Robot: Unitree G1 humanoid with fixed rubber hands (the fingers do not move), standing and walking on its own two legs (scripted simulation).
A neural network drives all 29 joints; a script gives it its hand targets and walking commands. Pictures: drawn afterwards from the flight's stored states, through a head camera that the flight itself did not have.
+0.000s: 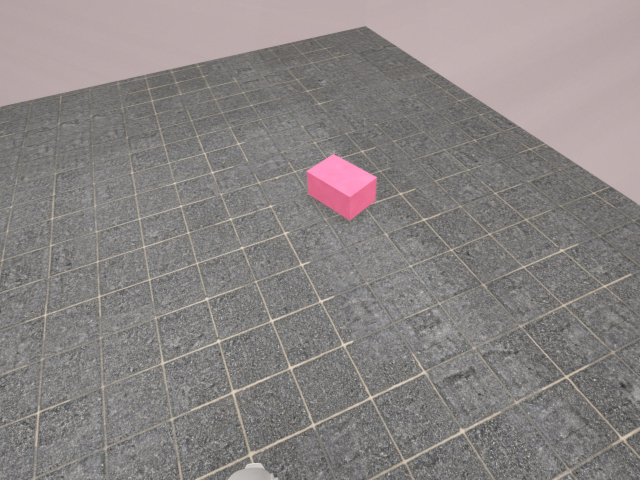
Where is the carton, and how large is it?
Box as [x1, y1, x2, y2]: [307, 154, 376, 219]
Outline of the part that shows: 333,154 307,171 308,192 310,195 343,216 350,219 374,200 376,177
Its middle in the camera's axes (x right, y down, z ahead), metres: +0.11 -0.25 +1.83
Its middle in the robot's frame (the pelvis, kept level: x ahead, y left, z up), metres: +1.49 -0.01 -0.71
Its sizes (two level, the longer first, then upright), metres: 0.274 0.182 0.142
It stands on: the floor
